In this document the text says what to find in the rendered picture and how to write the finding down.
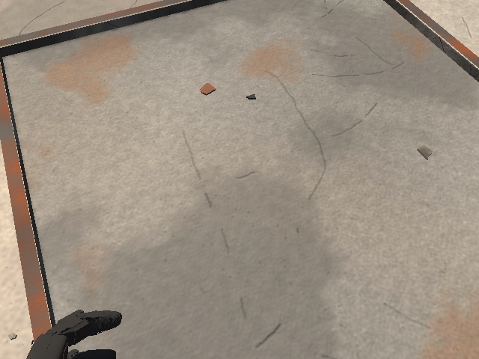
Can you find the left robot hand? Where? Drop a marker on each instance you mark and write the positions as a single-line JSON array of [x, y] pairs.
[[72, 329]]

